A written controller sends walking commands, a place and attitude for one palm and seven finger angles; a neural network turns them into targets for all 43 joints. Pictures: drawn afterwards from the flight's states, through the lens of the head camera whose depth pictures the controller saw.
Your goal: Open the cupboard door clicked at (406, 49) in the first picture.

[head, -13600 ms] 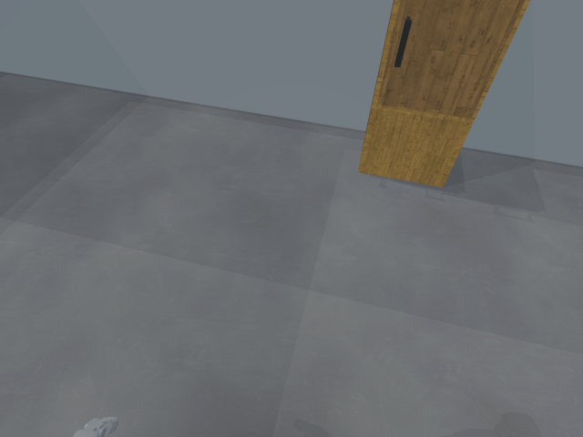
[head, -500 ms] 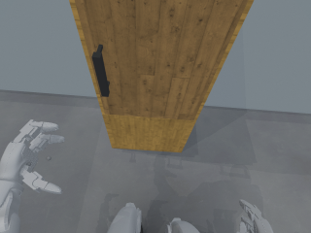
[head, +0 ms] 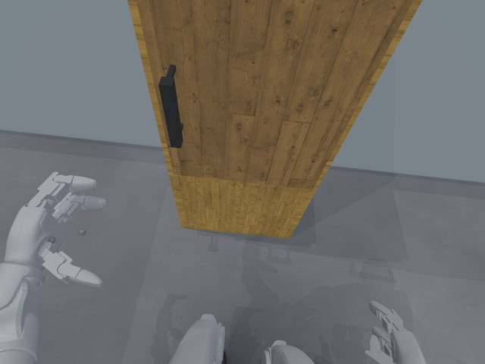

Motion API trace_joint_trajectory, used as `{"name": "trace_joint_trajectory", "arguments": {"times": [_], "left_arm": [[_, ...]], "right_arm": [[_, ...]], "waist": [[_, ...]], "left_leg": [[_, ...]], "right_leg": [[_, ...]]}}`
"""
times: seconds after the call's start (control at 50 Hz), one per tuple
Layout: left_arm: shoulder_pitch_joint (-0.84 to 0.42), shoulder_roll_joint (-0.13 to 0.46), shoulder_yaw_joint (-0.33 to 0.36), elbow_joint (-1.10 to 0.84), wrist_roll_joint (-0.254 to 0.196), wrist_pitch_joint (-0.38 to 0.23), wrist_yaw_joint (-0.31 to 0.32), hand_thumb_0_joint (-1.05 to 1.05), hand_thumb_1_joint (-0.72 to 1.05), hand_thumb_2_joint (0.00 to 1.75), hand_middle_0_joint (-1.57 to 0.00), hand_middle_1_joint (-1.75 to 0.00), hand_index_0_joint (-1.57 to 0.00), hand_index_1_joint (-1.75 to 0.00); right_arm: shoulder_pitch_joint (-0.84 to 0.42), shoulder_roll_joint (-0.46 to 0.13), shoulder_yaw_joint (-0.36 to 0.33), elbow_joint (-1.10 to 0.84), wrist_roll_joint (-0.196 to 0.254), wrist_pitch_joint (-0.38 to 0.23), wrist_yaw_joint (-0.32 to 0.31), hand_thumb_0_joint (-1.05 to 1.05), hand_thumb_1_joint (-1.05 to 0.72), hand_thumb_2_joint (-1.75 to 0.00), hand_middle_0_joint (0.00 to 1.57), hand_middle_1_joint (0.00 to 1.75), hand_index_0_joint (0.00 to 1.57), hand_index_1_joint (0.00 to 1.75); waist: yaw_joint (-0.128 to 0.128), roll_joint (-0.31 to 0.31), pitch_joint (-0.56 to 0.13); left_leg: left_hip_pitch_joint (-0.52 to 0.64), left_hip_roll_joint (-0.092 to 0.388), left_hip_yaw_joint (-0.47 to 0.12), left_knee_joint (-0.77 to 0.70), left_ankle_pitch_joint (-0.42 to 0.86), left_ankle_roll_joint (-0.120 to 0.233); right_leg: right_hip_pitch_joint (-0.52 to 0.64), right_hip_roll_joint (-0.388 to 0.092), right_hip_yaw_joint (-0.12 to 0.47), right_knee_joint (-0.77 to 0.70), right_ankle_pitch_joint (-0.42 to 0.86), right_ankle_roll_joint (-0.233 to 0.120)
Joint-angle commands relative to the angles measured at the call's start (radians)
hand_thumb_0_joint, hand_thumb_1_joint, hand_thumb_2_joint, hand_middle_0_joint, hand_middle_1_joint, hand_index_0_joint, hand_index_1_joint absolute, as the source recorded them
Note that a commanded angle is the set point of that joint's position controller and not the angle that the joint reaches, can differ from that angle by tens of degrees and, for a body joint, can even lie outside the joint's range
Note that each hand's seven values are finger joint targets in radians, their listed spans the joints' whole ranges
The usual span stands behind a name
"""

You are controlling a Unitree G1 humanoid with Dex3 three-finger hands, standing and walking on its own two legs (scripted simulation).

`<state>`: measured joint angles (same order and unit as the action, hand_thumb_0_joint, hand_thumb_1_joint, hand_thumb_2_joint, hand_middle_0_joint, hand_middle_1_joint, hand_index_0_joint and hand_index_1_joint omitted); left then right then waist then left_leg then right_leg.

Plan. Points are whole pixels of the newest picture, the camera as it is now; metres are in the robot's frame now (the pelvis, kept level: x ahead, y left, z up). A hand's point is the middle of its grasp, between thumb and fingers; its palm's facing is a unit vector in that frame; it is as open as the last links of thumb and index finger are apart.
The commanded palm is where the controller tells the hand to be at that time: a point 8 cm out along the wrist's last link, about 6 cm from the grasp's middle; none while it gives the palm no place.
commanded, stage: move the hooked fingers beside the handle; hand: left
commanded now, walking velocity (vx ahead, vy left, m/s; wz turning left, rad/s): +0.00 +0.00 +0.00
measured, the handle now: (174, 109) +0.57 +0.18 +0.03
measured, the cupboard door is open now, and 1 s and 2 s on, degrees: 0 0 0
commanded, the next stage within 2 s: none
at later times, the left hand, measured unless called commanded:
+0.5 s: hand (108, 188) +0.37 +0.25 +0.03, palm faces +0.00 -1.00 -0.04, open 14.0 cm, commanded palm +0.36 +0.30 +0.04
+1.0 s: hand (128, 148) +0.46 +0.25 +0.03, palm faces +0.01 -1.00 -0.02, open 14.0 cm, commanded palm +0.45 +0.28 +0.03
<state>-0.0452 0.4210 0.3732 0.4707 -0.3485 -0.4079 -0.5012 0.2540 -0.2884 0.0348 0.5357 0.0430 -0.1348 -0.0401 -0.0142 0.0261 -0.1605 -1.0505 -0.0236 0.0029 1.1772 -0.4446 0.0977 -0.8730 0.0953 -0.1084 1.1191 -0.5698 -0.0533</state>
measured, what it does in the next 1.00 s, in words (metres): stands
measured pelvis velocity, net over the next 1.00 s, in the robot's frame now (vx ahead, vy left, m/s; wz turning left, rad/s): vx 0.00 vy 0.00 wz -0.05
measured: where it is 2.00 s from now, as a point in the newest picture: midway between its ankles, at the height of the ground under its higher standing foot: outside the picture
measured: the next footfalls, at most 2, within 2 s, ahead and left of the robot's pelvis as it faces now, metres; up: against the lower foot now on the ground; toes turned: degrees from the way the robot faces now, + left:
none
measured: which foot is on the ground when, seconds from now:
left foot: down 0.00-1.00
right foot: down 0.00-1.00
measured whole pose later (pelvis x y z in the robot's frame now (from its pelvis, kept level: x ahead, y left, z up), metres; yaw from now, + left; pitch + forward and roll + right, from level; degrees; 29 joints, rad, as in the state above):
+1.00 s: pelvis +0.00 +0.00 -0.02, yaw -3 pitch +24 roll -6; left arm -0.68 0.57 0.45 1.04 -0.18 -0.44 -0.41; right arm 0.33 -0.29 0.04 0.61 0.02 0.03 -0.02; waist -0.12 0.02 -0.15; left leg -1.21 0.01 0.02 1.25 -0.47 0.09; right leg -1.04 0.12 -0.10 1.20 -0.58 -0.06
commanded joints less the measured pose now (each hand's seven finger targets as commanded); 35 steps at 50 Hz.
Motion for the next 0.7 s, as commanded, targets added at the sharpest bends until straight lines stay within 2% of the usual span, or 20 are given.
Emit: {"name": "trace_joint_trajectory", "arguments": {"times": [0.0, 0.08, 0.18, 0.2, 0.22, 0.26, 0.3, 0.32, 0.36, 0.38, 0.44, 0.48, 0.5, 0.52, 0.54, 0.58, 0.62, 0.64, 0.66, 0.68], "left_arm": [[-0.309, 0.254, 0.074, -0.165, -0.005, -0.053, 0.006, 0.0, -0.5, 0.3, -0.3, -1.2, -0.3, -1.2], [-0.353, 0.263, 0.076, -0.162, 0.01, -0.049, 0.038, 0.0, -0.5, 0.3, -0.3, -1.2, -0.3, -1.2], [-0.328, 0.246, 0.063, -0.107, 0.028, -0.027, 0.059, 0.0, -0.5, 0.3, -0.3, -1.2, -0.3, -1.2], [-0.358, 0.253, 0.063, -0.087, 0.037, -0.021, 0.064, 0.0, -0.5, 0.3, -0.3, -1.2, -0.3, -1.2], [-0.367, 0.249, 0.059, -0.07, 0.04, -0.018, 0.067, 0.0, -0.5, 0.3, -0.3, -1.2, -0.3, -1.2], [-0.393, 0.224, 0.039, -0.046, 0.042, -0.013, 0.076, 0.0, -0.5, 0.3, -0.3, -1.2, -0.3, -1.2], [-0.441, 0.236, 0.046, -0.038, 0.048, -0.024, 0.084, 0.0, -0.5, 0.3, -0.3, -1.2, -0.3, -1.2], [-0.448, 0.24, 0.052, -0.016, 0.05, -0.028, 0.088, 0.0, -0.5, 0.3, -0.3, -1.2, -0.3, -1.2], [-0.498, 0.245, 0.052, -0.021, 0.057, -0.049, 0.096, 0.0, -0.5, 0.3, -0.3, -1.2, -0.3, -1.2], [-0.527, 0.268, 0.061, -0.03, 0.063, -0.063, 0.099, 0.0, -0.5, 0.3, -0.3, -1.2, -0.3, -1.2], [-0.553, 0.266, 0.054, -0.009, 0.078, -0.085, 0.105, 0.0, -0.5, 0.3, -0.3, -1.2, -0.3, -1.2], [-0.632, 0.26, 0.037, 0.02, 0.081, -0.088, 0.105, 0.0, -0.5, 0.3, -0.3, -1.2, -0.3, -1.2], [-0.624, 0.294, 0.069, 0.065, 0.089, -0.084, 0.106, 0.0, -0.5, 0.3, -0.3, -1.2, -0.3, -1.2], [-0.64, 0.309, 0.076, 0.096, 0.091, -0.078, 0.105, 0.0, -0.5, 0.3, -0.3, -1.2, -0.3, -1.2], [-0.671, 0.304, 0.065, 0.132, 0.093, -0.072, 0.101, 0.0, -0.5, 0.3, -0.3, -1.2, -0.3, -1.2], [-0.738, 0.331, 0.078, 0.152, 0.099, -0.079, 0.099, 0.0, -0.5, 0.3, -0.3, -1.2, -0.3, -1.2], [-0.774, 0.321, 0.061, 0.172, 0.106, -0.082, 0.094, 0.0, -0.5, 0.3, -0.3, -1.2, -0.3, -1.2], [-0.777, 0.323, 0.064, 0.181, 0.109, -0.086, 0.095, 0.0, -0.5, 0.3, -0.3, -1.2, -0.3, -1.2], [-0.788, 0.309, 0.049, 0.191, 0.108, -0.087, 0.093, 0.0, -0.5, 0.3, -0.3, -1.2, -0.3, -1.2], [-0.82, 0.314, 0.049, 0.213, 0.11, -0.09, 0.092, 0.0, -0.5, 0.3, -0.3, -1.2, -0.3, -1.2]], "right_arm": [[0.038, -0.181, -0.071, -0.104, -0.002, -0.035, -0.019, 0.0, -0.9, -0.9, 0.2, 0.3, 0.2, 0.3], [0.046, -0.183, -0.072, -0.103, -0.007, -0.023, -0.017, 0.0, -0.9, -0.9, 0.2, 0.3, 0.2, 0.3], [0.065, -0.182, -0.074, -0.106, -0.009, 0.001, -0.005, 0.0, -0.9, -0.9, 0.2, 0.3, 0.2, 0.3], [0.069, -0.185, -0.076, -0.099, -0.006, 0.009, -0.005, 0.0, -0.9, -0.9, 0.2, 0.3, 0.2, 0.3], [0.068, -0.184, -0.076, -0.098, -0.007, 0.015, -0.004, 0.0, -0.9, -0.9, 0.2, 0.3, 0.2, 0.3], [0.073, -0.183, -0.077, -0.1, -0.006, 0.025, -0.001, 0.0, -0.9, -0.9, 0.2, 0.3, 0.2, 0.3], [0.082, -0.185, -0.077, -0.092, -0.006, 0.031, -0.001, 0.0, -0.9, -0.9, 0.2, 0.3, 0.2, 0.3], [0.087, -0.186, -0.077, -0.09, -0.008, 0.038, -0.001, 0.0, -0.9, -0.9, 0.2, 0.3, 0.2, 0.3], [0.089, -0.185, -0.079, -0.081, -0.01, 0.043, -0.002, 0.0, -0.9, -0.9, 0.2, 0.3, 0.2, 0.3], [0.094, -0.188, -0.079, -0.081, -0.011, 0.043, -0.003, 0.0, -0.9, -0.9, 0.2, 0.3, 0.2, 0.3], [0.105, -0.186, -0.08, -0.062, -0.016, 0.055, 0.003, 0.0, -0.9, -0.9, 0.2, 0.3, 0.2, 0.3], [0.113, -0.188, -0.078, -0.052, -0.016, 0.061, 0.002, 0.0, -0.9, -0.9, 0.2, 0.3, 0.2, 0.3], [0.117, -0.192, -0.08, -0.043, -0.015, 0.067, 0.001, 0.0, -0.9, -0.9, 0.2, 0.3, 0.2, 0.3], [0.118, -0.192, -0.076, -0.043, -0.014, 0.075, 0.0, 0.0, -0.9, -0.9, 0.2, 0.3, 0.2, 0.3], [0.118, -0.192, -0.073, -0.041, -0.013, 0.08, -0.002, 0.0, -0.9, -0.9, 0.2, 0.3, 0.2, 0.3], [0.127, -0.191, -0.07, -0.035, -0.014, 0.083, -0.006, 0.0, -0.9, -0.9, 0.2, 0.3, 0.2, 0.3], [0.132, -0.194, -0.07, -0.032, -0.014, 0.09, -0.004, 0.0, -0.9, -0.9, 0.2, 0.3, 0.2, 0.3], [0.138, -0.194, -0.073, -0.03, -0.016, 0.093, -0.002, 0.0, -0.9, -0.9, 0.2, 0.3, 0.2, 0.3], [0.136, -0.192, -0.071, -0.03, -0.015, 0.095, 0.0, 0.0, -0.9, -0.9, 0.2, 0.3, 0.2, 0.3], [0.146, -0.194, -0.071, -0.021, -0.017, 0.098, -0.001, 0.0, -0.9, -0.9, 0.2, 0.3, 0.2, 0.3]], "waist": [[-0.03, 0.125, -0.283], [-0.021, 0.155, -0.33], [-0.015, 0.134, -0.349], [-0.027, 0.106, -0.343], [-0.023, 0.117, -0.323], [-0.032, 0.089, -0.309], [-0.038, 0.102, -0.315], [-0.04, 0.08, -0.306], [-0.045, 0.084, -0.328], [-0.043, 0.116, -0.332], [-0.042, 0.151, -0.366], [-0.065, 0.132, -0.354], [-0.053, 0.115, -0.357], [-0.056, 0.12, -0.345], [-0.068, 0.099, -0.327], [-0.065, 0.125, -0.339], [-0.07, 0.144, -0.363], [-0.064, 0.142, -0.381], [-0.069, 0.161, -0.379], [-0.083, 0.135, -0.376]], "left_leg": [[0.479, 0.062, -0.173, -0.197, 0.139, -0.08], [0.544, 0.067, -0.199, -0.212, 0.167, -0.097], [0.55, 0.069, -0.196, -0.211, 0.232, -0.098], [0.547, 0.073, -0.193, -0.208, 0.23, -0.097], [0.531, 0.071, -0.19, -0.211, 0.216, -0.098], [0.512, 0.07, -0.186, -0.211, 0.198, -0.09], [0.52, 0.071, -0.185, -0.204, 0.21, -0.093], [0.506, 0.07, -0.187, -0.207, 0.187, -0.09], [0.507, 0.069, -0.182, -0.195, 0.189, -0.085], [0.517, 0.071, -0.187, -0.19, 0.209, -0.092], [0.577, 0.078, -0.202, -0.193, 0.247, -0.104], [0.56, 0.077, -0.207, -0.186, 0.222, -0.098], [0.542, 0.077, -0.198, -0.182, 0.214, -0.095], [0.509, 0.071, -0.186, -0.179, 0.189, -0.088], [0.475, 0.068, -0.177, -0.175, 0.156, -0.08], [0.471, 0.066, -0.174, -0.164, 0.173, -0.077], [0.504, 0.071, -0.182, -0.163, 0.19, -0.082], [0.523, 0.073, -0.19, -0.164, 0.197, -0.085], [0.522, 0.071, -0.184, -0.161, 0.195, -0.082], [0.517, 0.073, -0.187, -0.151, 0.201, -0.078]], "right_leg": [[-0.136, -0.03, 0.066, -0.136, 0.135, 0.006], [-0.153, -0.028, 0.057, -0.125, 0.144, 0.001], [-0.132, -0.027, 0.054, -0.13, 0.173, 0.003], [-0.142, -0.027, 0.053, -0.132, 0.176, 0.008], [-0.14, -0.028, 0.054, -0.134, 0.17, 0.007], [-0.137, -0.028, 0.053, -0.139, 0.168, 0.009], [-0.151, -0.027, 0.054, -0.134, 0.171, 0.007], [-0.149, -0.027, 0.056, -0.137, 0.162, 0.009], [-0.149, -0.028, 0.061, -0.132, 0.163, 0.009], [-0.16, -0.026, 0.061, -0.12, 0.168, 0.003], [-0.187, -0.026, 0.058, -0.116, 0.176, 0.004], [-0.2, -0.024, 0.06, -0.115, 0.171, 0.004], [-0.186, -0.024, 0.063, -0.116, 0.169, 0.006], [-0.176, -0.024, 0.067, -0.119, 0.159, 0.007], [-0.172, -0.025, 0.072, -0.125, 0.15, 0.01], [-0.17, -0.024, 0.073, -0.115, 0.155, 0.004], [-0.193, -0.025, 0.072, -0.112, 0.163, 0.005], [-0.2, -0.024, 0.07, -0.109, 0.163, 0.004], [-0.202, -0.024, 0.074, -0.114, 0.164, 0.005], [-0.211, -0.021, 0.071, -0.109, 0.169, 0.003]]}}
